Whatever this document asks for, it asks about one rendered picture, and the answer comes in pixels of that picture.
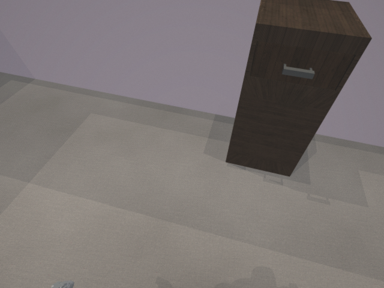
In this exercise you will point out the handle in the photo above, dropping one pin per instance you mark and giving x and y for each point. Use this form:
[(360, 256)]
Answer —
[(297, 72)]

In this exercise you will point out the drawer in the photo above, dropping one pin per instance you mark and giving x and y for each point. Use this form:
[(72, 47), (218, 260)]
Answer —
[(329, 67)]

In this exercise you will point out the cabinet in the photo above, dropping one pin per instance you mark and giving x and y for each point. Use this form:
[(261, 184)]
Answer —
[(275, 121)]

